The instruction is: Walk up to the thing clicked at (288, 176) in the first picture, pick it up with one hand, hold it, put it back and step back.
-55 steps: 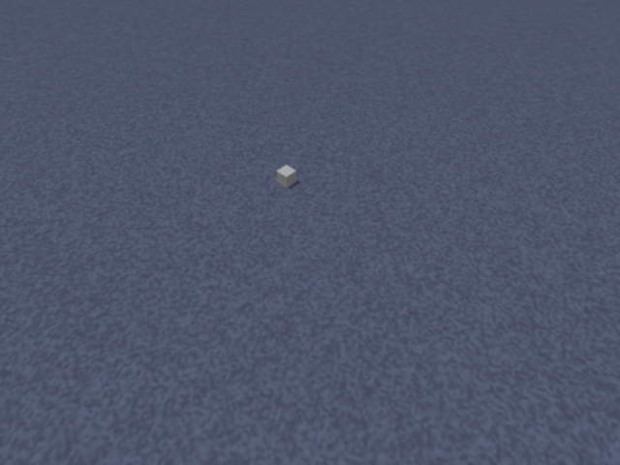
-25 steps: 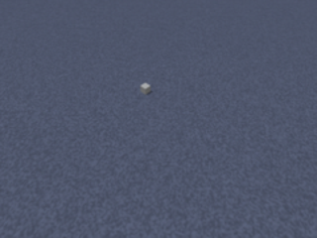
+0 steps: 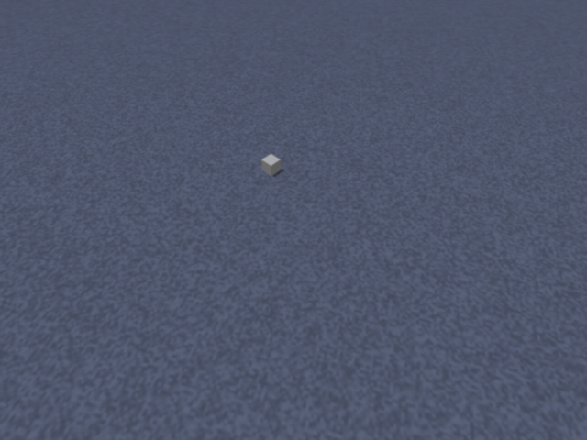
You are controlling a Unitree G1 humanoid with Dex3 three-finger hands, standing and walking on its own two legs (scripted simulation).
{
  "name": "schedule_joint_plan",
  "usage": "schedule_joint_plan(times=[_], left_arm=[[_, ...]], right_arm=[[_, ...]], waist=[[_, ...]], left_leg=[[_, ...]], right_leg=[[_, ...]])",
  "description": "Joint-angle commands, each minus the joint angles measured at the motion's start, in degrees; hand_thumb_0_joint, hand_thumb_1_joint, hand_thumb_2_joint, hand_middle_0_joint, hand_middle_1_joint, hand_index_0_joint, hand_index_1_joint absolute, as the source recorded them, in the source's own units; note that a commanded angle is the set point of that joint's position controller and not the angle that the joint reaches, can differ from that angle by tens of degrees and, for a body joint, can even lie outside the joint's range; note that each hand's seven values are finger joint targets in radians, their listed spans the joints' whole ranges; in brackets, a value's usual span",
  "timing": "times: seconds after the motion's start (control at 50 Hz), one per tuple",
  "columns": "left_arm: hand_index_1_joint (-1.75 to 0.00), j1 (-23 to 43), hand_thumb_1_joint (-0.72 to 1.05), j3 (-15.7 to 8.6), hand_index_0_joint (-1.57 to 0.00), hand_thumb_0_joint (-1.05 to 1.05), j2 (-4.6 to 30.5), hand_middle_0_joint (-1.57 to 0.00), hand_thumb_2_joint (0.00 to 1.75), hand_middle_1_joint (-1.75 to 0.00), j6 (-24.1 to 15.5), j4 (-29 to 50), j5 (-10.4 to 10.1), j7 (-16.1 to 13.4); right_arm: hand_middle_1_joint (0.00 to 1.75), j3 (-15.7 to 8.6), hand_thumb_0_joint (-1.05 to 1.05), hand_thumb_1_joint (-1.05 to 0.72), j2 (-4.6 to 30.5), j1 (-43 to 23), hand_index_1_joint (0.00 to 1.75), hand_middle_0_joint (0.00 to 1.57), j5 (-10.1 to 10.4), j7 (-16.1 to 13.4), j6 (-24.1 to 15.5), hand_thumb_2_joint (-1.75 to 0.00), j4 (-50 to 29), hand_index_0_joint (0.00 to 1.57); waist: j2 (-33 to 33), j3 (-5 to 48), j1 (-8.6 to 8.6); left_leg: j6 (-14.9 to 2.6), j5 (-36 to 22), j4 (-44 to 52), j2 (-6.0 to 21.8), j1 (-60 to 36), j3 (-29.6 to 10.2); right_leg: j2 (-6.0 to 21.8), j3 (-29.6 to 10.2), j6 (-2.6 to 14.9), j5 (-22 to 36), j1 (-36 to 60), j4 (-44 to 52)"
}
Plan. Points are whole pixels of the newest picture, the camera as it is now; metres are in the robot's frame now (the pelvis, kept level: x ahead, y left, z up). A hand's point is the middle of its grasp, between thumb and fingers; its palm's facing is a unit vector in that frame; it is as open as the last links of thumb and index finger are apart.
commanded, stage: stand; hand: left
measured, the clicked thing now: (271, 164) +1.56 +0.07 -0.75
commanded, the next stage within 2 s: walk up in 0.02 s
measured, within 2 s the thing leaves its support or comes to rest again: neither
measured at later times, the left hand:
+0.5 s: hand out of the picture +0.17 +0.20 -0.14, palm faces -0.03 -0.91 -0.41, open 7.4 cm
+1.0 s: hand (185, 290) +0.44 +0.21 -0.15, palm faces -0.16 -0.92 -0.35, open 7.4 cm
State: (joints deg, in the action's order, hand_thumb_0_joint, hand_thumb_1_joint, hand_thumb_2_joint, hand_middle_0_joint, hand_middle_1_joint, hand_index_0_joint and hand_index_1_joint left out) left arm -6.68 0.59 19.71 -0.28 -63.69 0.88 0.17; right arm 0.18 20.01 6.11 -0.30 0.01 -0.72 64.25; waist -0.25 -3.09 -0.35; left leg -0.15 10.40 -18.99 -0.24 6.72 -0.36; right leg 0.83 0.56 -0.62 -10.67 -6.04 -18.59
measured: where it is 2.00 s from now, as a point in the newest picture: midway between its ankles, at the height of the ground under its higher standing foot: (315, 285)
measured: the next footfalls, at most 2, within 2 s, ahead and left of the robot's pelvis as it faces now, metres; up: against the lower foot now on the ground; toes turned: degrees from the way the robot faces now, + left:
right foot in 0.34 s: +0.18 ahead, -0.21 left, +0.00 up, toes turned -8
left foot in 0.76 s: +0.41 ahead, +0.06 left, +0.00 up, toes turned +3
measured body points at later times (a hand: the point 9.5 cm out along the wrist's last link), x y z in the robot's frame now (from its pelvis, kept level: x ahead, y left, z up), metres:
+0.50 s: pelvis +0.12 -0.09 -0.01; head +0.11 -0.11 +0.43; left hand +0.17 +0.24 -0.11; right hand +0.17 -0.42 -0.14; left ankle +0.14 +0.04 -0.69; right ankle +0.14 -0.20 -0.75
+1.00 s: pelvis +0.35 -0.06 -0.01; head +0.36 -0.05 +0.44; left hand +0.45 +0.26 -0.13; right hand +0.40 -0.39 -0.11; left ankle +0.37 +0.05 -0.75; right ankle +0.40 -0.21 -0.70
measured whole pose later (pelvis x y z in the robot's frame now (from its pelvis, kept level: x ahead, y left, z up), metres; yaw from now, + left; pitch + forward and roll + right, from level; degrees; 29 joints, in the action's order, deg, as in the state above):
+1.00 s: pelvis +0.35 -0.06 -0.01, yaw -6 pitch -2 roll +1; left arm -16.2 -2.3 25.9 -3.1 -52.2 0.5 4.0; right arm -3.4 22.3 15.5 -0.5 3.5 -4.8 49.3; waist 3.3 -3.6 0.5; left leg -1.4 14.4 -26.7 2.1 9.9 8.1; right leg 4.6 -0.2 0.6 -17.3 -28.8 -53.0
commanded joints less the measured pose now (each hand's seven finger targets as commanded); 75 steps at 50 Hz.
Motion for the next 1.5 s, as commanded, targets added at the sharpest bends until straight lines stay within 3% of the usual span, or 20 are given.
schedule_joint_plan(times=[0.0, 0.04, 0.08, 0.28, 0.3, 0.34, 0.44, 0.64, 0.72, 0.74, 0.76, 0.78, 0.88, 0.98, 1.12, 1.14, 1.18, 1.2, 1.3, 1.48], left_arm=[[-0.30, -1.10, 0.90, -6.60, -0.20, 0.00, 18.08, -0.20, 0.90, -0.30, -2.10, 7.05, 1.05, 1.33], [-0.30, 5.71, 0.90, -6.76, -0.20, 0.00, 15.51, -0.20, 0.90, -0.30, -1.86, 9.35, 1.89, 2.60], [-0.30, 8.47, 0.90, -6.62, -0.20, 0.00, 14.62, -0.20, 0.90, -0.30, -2.43, 12.18, 1.76, 2.96], [-0.30, -14.84, 0.90, -9.24, -0.20, 0.00, 17.07, -0.20, 0.90, -0.30, -3.34, 6.92, 1.00, 4.65], [-0.30, -21.96, 0.90, -10.64, -0.20, 0.00, 20.70, -0.20, 0.90, -0.30, -3.91, 5.43, 1.44, 3.52], [-0.30, -18.17, 0.90, -10.03, -0.20, 0.00, 25.60, -0.20, 0.90, -0.30, -4.52, 10.21, 1.47, 2.49], [-0.30, -5.87, 0.90, -8.61, -0.20, 0.00, 21.03, -0.20, 0.90, -0.30, -5.52, 13.64, -0.33, 2.12], [-0.30, -10.18, 0.90, -8.52, -0.20, 0.00, 20.42, -0.20, 0.90, -0.30, -6.08, 15.70, -0.11, 2.57], [-0.30, -9.97, 0.90, -7.29, -0.20, 0.00, 18.70, -0.20, 0.90, -0.30, -5.54, 16.53, 0.16, 2.49], [-0.30, -12.96, 0.90, -6.03, -0.20, 0.00, 15.20, -0.20, 0.90, -0.30, -5.21, 16.72, -0.33, 2.25], [-0.30, -14.91, 0.90, -5.01, -0.20, 0.00, 11.08, -0.20, 0.90, -0.30, -5.18, 17.51, -1.34, 2.04], [-0.30, -12.28, 0.90, -6.16, -0.20, 0.00, 17.94, -0.20, 0.90, -0.30, -5.08, 16.80, -0.93, 1.16], [-0.30, -15.12, 0.90, -6.03, -0.20, 0.00, 16.62, -0.20, 0.90, -0.30, -4.75, 13.58, -1.22, 2.64], [-0.30, -6.99, 0.90, -6.26, -0.20, 0.00, 15.57, -0.20, 0.90, -0.30, -4.18, 16.35, -0.21, 4.63], [-0.30, -11.61, 0.90, -7.82, -0.20, 0.00, 16.20, -0.20, 0.90, -0.30, -4.82, 14.00, -0.13, 4.32], [-0.30, -15.84, 0.90, -8.85, -0.20, 0.00, 18.13, -0.20, 0.90, -0.30, -5.34, 12.70, -0.06, 3.60], [-0.30, -21.97, 0.90, -10.44, -0.20, 0.00, 26.81, -0.20, 0.90, -0.30, -6.11, 13.96, -0.50, 2.17], [-0.30, -18.17, 0.90, -9.86, -0.20, 0.00, 25.96, -0.20, 0.90, -0.30, -5.94, 15.05, -1.34, 2.05], [-0.30, -10.11, 0.90, -7.99, -0.20, 0.00, 19.64, -0.20, 0.90, -0.30, -6.32, 17.53, -1.23, 1.72], [-0.30, -11.01, 0.90, -8.33, -0.20, 0.00, 20.84, -0.20, 0.90, -0.30, -6.50, 18.70, -0.62, 2.08]], right_arm=[[0.30, -6.22, 0.00, -0.90, 18.31, 2.48, 0.30, 0.20, -1.59, 0.64, -2.56, -0.90, -6.36, 0.20], [0.30, -8.25, 0.00, -0.90, 20.47, 7.40, 0.30, 0.20, -2.05, 1.38, -2.98, -0.90, -5.30, 0.20], [0.30, -9.32, 0.00, -0.90, 21.39, 9.02, 0.30, 0.20, -2.03, 1.44, -3.87, -0.90, -6.80, 0.20], [0.30, -7.98, 0.00, -0.90, 15.94, -1.94, 0.30, 0.20, -2.80, 2.73, -3.25, -0.90, -13.97, 0.20], [0.30, -6.44, 0.00, -0.90, 12.05, 0.77, 0.30, 0.20, -2.95, 2.71, -3.10, -0.90, -14.15, 0.20], [0.30, -6.26, 0.00, -0.90, 13.65, 0.29, 0.30, 0.20, -1.08, 2.78, -2.48, -0.90, -16.06, 0.20], [0.30, -7.55, 0.00, -0.90, 17.39, 9.95, 0.30, 0.20, -0.38, 3.83, -2.39, -0.90, -10.30, 0.20], [0.30, -7.76, 0.00, -0.90, 14.35, -0.79, 0.30, 0.20, -1.46, 6.06, -3.02, -0.90, -16.86, 0.20], [0.30, -9.40, 0.00, -0.90, 16.48, 10.48, 0.30, 0.20, -1.81, 4.71, -4.12, -0.90, -14.31, 0.20], [0.30, -10.69, 0.00, -0.90, 20.23, 18.85, 0.30, 0.20, -2.72, 3.80, -4.52, -0.90, -12.59, 0.20], [0.30, -11.49, 0.00, -0.90, 24.35, 20.59, 0.30, 0.20, -2.88, 3.01, -4.95, -0.90, -14.21, 0.20], [0.30, -11.84, 0.00, -0.90, 25.79, 18.33, 0.30, 0.20, -0.22, 2.96, -4.89, -0.90, -15.44, 0.20], [0.30, -8.08, 0.00, -0.90, 17.75, 9.55, 0.30, 0.20, 0.51, 2.37, -5.37, -0.90, -17.87, 0.20], [0.30, -8.33, 0.00, -0.90, 19.79, 9.53, 0.30, 0.20, -0.25, 2.79, -5.85, -0.90, -19.43, 0.20], [0.30, -7.46, 0.00, -0.90, 18.44, 7.84, 0.30, 0.20, 0.00, 2.68, -5.02, -0.90, -20.30, 0.20], [0.30, -6.36, 0.00, -0.90, 15.66, 11.08, 0.30, 0.20, -0.11, 2.63, -4.92, -0.90, -20.05, 0.20], [0.30, -5.19, 0.00, -0.90, 13.72, 13.05, 0.30, 0.20, 0.40, 2.40, -4.63, -0.90, -21.18, 0.20], [0.30, -6.35, 0.00, -0.90, 17.79, 10.17, 0.30, 0.20, -0.10, 1.81, -3.95, -0.90, -19.82, 0.20], [0.30, -6.46, 0.00, -0.90, 16.45, 14.93, 0.30, 0.20, 0.12, 3.23, -3.05, -0.90, -15.34, 0.20], [0.30, -6.98, 0.00, -0.90, 14.04, 5.40, 0.30, 0.20, -0.81, 5.08, -3.78, -0.90, -18.37, 0.20]], waist=[[1.01, 11.34, 1.02], [-6.36, 0.89, 5.10], [-6.25, -5.68, 5.82], [0.66, 4.38, -6.79], [14.45, 6.82, -9.99], [14.83, 1.72, -7.44], [7.69, -1.86, 0.54], [3.62, -2.55, -2.79], [-2.61, 3.81, 3.89], [-13.04, 9.27, 6.98], [-20.57, 10.37, 6.56], [-10.21, 10.75, 6.88], [-7.84, 1.43, 1.00], [-8.25, -2.18, 1.95], [-1.33, 3.40, -3.40], [5.50, 6.63, -5.07], [17.15, 7.91, -6.82], [8.84, 4.72, -5.74], [10.05, 0.93, -0.36], [6.53, 0.23, -2.19]], left_leg=[[-5.56, 23.23, -1.22, 6.70, -4.73, -6.90], [-10.50, 39.55, 7.51, 14.97, -8.37, -18.48], [-15.87, 33.04, 12.80, 25.02, -9.12, -28.63], [-6.77, 25.52, -10.95, 7.91, 20.77, 1.73], [-5.52, 27.91, -29.78, 2.53, 29.97, 6.26], [-2.47, 20.41, -50.25, -1.58, 35.41, -5.77], [-0.69, 6.18, -41.17, 6.01, 25.26, -5.46], [0.21, -1.96, -15.17, 6.18, 17.58, 2.63], [-2.36, 2.39, -10.23, 2.68, -3.91, 5.13], [-5.76, 14.28, -4.99, 8.19, -14.68, -3.83], [-11.35, 23.73, 3.15, 23.52, -21.97, -34.02], [-16.10, 27.42, 6.37, 26.77, -16.37, -38.94], [-11.42, 3.21, 5.29, 17.38, 0.20, -8.40], [-13.61, 9.25, 8.36, 17.32, 3.92, -3.95], [-8.30, -0.43, -9.02, 12.82, 9.85, 3.01], [-6.64, -3.30, -21.66, 9.67, 14.38, 5.48], [-2.27, 19.77, -47.64, -1.30, 33.33, 4.49], [-2.20, 18.71, -51.99, 3.55, 32.89, -1.86], [-1.28, 7.32, -41.18, 6.89, 25.11, -2.02], [-0.31, -1.81, -16.94, 5.84, 17.15, 3.61]], right_leg=[[3.24, -5.10, 3.83, -20.05, -2.66, -4.03], [0.37, -0.13, 2.92, -23.22, -25.93, -17.12], [4.00, -5.86, 2.41, -17.21, -38.14, -29.98], [0.41, 4.29, 0.80, -2.26, 11.71, -13.09], [2.94, -1.24, 1.78, -14.39, 20.26, -8.56], [23.55, -42.88, 10.32, -49.39, 4.27, 15.71], [15.89, -18.09, 10.34, -27.21, -7.24, 11.70], [12.37, -5.20, 10.79, -14.47, -5.58, 7.66], [9.61, -0.43, 8.86, 4.15, -10.90, -13.38], [4.19, 4.38, 6.53, 4.02, -18.15, -32.79], [-5.15, 1.58, 3.30, -18.56, -34.30, -46.17], [-1.64, -5.61, 4.49, -19.56, -34.09, -50.44], [4.88, -5.21, 2.11, -7.05, -27.23, -41.89], [7.01, -0.74, 0.59, -2.50, -25.64, -26.54], [1.12, 5.75, 3.11, 2.35, -2.51, -15.10], [1.03, 3.29, 4.23, -2.89, 7.51, -12.88], [24.41, -38.93, 13.93, -19.08, 15.39, 5.29], [25.45, -39.27, 16.83, -20.71, 8.20, 5.03], [14.47, -12.20, 12.51, -7.49, -5.06, 5.12], [13.97, -4.08, 12.02, -8.21, -7.05, 2.69]])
